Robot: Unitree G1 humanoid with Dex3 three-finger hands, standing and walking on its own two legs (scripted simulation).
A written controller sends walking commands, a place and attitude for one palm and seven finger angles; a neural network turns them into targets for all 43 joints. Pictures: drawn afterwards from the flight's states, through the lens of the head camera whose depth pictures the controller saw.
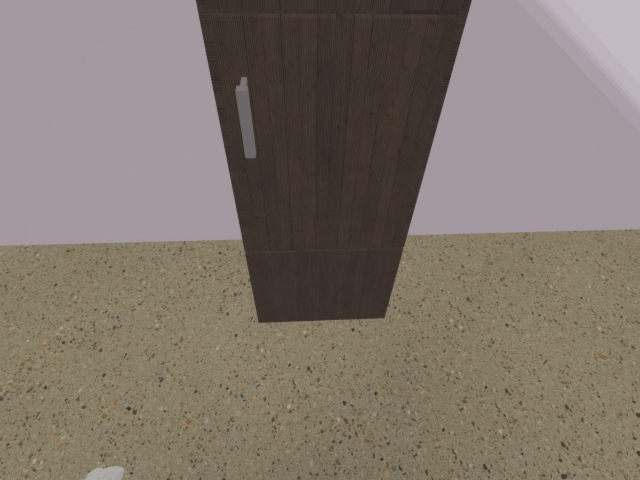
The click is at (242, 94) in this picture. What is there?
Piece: cupboard door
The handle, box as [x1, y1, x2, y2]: [235, 77, 255, 157]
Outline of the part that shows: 241,77 240,85 236,86 235,91 245,157 255,157 254,138 248,91 246,85 246,77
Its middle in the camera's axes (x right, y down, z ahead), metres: -0.14 -0.23 +0.74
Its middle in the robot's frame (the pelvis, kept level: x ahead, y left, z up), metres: +0.71 +0.18 +0.08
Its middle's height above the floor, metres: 0.85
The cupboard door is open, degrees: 0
